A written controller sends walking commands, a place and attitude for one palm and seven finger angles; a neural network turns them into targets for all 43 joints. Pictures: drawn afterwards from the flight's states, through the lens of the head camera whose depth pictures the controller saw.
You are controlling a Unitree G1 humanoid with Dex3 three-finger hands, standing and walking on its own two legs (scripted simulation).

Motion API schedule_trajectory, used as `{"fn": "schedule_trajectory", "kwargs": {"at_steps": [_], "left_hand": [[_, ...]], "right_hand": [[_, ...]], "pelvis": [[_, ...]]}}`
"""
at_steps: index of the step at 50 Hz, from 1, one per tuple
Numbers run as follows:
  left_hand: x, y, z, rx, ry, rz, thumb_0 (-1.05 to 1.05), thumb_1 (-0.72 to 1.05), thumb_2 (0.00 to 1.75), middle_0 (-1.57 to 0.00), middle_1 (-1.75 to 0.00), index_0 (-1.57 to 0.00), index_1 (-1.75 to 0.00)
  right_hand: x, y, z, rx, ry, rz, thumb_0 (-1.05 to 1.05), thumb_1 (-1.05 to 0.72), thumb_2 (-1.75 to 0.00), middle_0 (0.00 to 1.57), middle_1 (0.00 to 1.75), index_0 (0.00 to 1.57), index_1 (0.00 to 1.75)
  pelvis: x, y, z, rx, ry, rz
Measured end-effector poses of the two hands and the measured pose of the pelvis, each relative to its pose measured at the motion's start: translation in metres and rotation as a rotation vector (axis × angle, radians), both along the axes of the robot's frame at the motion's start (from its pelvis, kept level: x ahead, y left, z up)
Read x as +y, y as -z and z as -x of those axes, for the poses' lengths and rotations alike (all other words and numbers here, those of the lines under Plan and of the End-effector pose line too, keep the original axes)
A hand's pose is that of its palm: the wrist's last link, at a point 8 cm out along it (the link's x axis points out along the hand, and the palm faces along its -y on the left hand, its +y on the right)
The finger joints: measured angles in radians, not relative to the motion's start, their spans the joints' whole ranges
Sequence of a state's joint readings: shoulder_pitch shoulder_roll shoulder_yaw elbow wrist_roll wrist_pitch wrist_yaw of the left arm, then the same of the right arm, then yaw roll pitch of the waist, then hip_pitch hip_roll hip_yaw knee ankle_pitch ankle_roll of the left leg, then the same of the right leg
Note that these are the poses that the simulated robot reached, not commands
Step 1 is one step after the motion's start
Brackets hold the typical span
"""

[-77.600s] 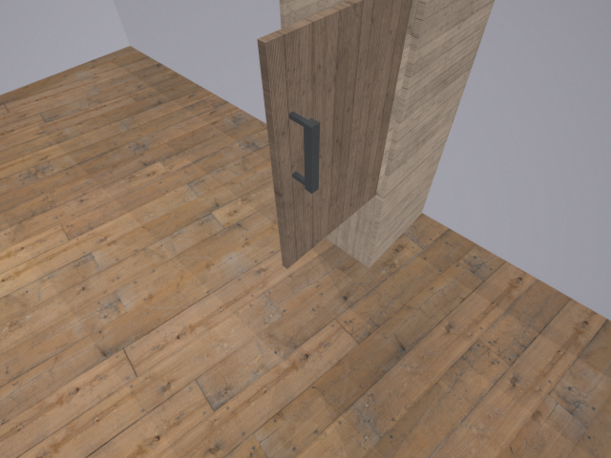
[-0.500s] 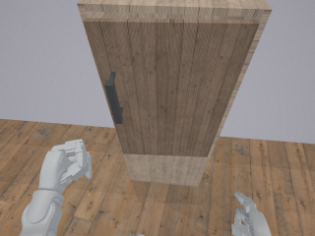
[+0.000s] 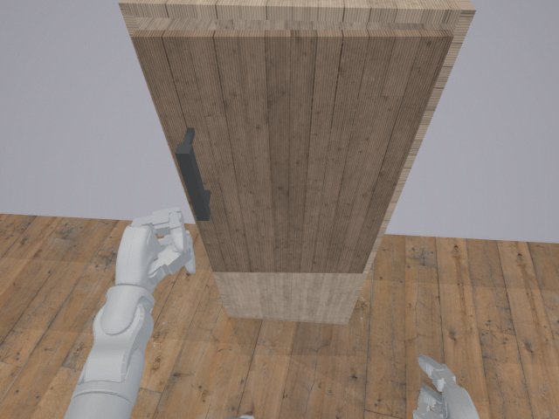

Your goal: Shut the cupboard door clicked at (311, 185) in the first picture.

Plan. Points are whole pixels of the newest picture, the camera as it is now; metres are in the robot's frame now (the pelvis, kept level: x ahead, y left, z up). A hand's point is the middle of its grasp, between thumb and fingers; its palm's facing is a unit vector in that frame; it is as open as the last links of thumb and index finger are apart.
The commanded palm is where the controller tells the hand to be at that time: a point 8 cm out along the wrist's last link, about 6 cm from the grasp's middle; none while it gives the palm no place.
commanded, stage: bring the fist close to the handle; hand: left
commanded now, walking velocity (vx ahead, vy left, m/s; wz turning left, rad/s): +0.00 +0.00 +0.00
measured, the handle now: (197, 177) +0.46 +0.16 +0.07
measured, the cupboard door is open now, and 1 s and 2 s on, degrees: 3 3 0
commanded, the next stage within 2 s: push the door shut along its arc in 0.66 s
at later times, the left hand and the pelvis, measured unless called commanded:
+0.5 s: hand (211, 223) +0.37 +0.12 +0.08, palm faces +0.02 -1.00 -0.01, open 3.1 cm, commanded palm +0.34 +0.18 +0.08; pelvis +0.00 +0.00 +0.00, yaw -2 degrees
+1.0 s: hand (211, 210) +0.39 +0.13 +0.08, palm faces -0.02 -1.00 -0.03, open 3.1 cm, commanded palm +0.37 +0.18 +0.08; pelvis -0.01 +0.00 +0.00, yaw -1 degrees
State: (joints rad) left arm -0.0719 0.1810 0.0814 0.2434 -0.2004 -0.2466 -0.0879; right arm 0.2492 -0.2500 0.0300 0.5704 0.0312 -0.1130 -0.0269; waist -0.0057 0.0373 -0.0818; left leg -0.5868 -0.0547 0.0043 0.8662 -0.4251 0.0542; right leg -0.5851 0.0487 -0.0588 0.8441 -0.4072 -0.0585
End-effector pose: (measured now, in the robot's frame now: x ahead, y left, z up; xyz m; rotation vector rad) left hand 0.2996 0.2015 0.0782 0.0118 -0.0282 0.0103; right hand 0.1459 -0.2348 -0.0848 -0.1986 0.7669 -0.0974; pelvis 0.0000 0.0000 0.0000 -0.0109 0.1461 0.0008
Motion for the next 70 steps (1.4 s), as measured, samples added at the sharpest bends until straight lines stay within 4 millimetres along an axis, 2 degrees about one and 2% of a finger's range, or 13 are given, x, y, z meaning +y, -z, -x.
{"fn": "schedule_trajectory", "kwargs": {"at_steps": [9, 18, 22, 28, 37, 42, 48, 62, 70], "left_hand": [[-0.017, -0.002, -0.027, 0.002, 0.009, 0.007, 0.02, 0.9, 0.9, -1.3, -1.5, -1.3, -1.5], [-0.028, -0.001, -0.05, 0.004, 0.0, 0.005, 0.02, 0.9, 0.9, -1.3, -1.5, -1.3, -1.5], [-0.029, -0.001, -0.051, 0.0, -0.004, 0.007, 0.02, 0.9, 0.9, -1.29, -1.49, -1.3, -1.5], [-0.023, 0.0, -0.041, -0.005, -0.018, 0.001, 0.02, 0.9, 0.9, -1.29, -1.49, -1.3, -1.5], [-0.023, 0.0, -0.04, -0.013, -0.015, -0.001, 0.02, 0.9, 0.9, -1.3, -1.5, -1.3, -1.5], [-0.027, 0.001, -0.047, 0.003, -0.003, -0.003, 0.02, 0.9, 0.9, -1.3, -1.5, -1.3, -1.5], [-0.023, 0.0, -0.068, 0.01, 0.014, -0.013, 0.02, 0.9, 0.9, -1.3, -1.5, -1.3, -1.5], [-0.013, -0.002, -0.093, 0.011, 0.086, -0.009, 0.02, 0.89, 0.9, -1.34, -1.5, -1.31, -1.5], [-0.009, -0.002, -0.097, 0.006, 0.131, -0.013, 0.02, 0.86, 0.9, -1.41, -1.5, -1.37, -1.5]], "right_hand": [[0.006, 0.004, 0.008, 0.04, 0.012, -0.019, 0.01, -0.9, -0.89, 0.2, 0.3, 0.2, 0.3], [0.003, 0.012, 0.025, 0.105, 0.036, -0.018, 0.01, -0.9, -0.89, 0.2, 0.3, 0.2, 0.3], [-0.001, 0.013, 0.034, 0.13, 0.055, -0.022, 0.01, -0.9, -0.89, 0.2, 0.3, 0.2, 0.3], [-0.005, 0.013, 0.042, 0.151, 0.069, -0.023, 0.01, -0.9, -0.89, 0.2, 0.3, 0.2, 0.29], [-0.008, 0.012, 0.037, 0.137, 0.057, -0.006, 0.01, -0.9, -0.89, 0.2, 0.3, 0.2, 0.29], [-0.007, 0.011, 0.031, 0.12, 0.05, -0.008, 0.01, -0.9, -0.89, 0.2, 0.3, 0.2, 0.29], [-0.008, 0.012, 0.034, 0.127, 0.061, -0.004, 0.01, -0.9, -0.89, 0.2, 0.3, 0.2, 0.29], [-0.015, 0.025, 0.077, 0.26, 0.104, 0.014, 0.01, -0.9, -0.89, 0.2, 0.3, 0.2, 0.29], [-0.015, 0.032, 0.101, 0.314, 0.103, 0.034, 0.01, -0.9, -0.89, 0.2, 0.3, 0.2, 0.29]], "pelvis": [[0.004, -0.001, -0.001, 0.006, 0.01, -0.002], [0.005, 0.001, 0.001, 0.018, 0.015, -0.002], [0.005, 0.0, 0.0, 0.02, 0.025, -0.005], [0.003, -0.002, 0.0, 0.012, 0.029, -0.006], [0.001, -0.001, 0.006, 0.01, 0.015, -0.003], [0.0, -0.001, 0.007, 0.012, 0.013, -0.004], [-0.001, 0.001, 0.008, 0.025, 0.015, -0.005], [0.002, 0.005, 0.011, 0.053, 0.001, 0.004], [0.007, 0.01, 0.022, 0.064, -0.018, 0.013]]}}
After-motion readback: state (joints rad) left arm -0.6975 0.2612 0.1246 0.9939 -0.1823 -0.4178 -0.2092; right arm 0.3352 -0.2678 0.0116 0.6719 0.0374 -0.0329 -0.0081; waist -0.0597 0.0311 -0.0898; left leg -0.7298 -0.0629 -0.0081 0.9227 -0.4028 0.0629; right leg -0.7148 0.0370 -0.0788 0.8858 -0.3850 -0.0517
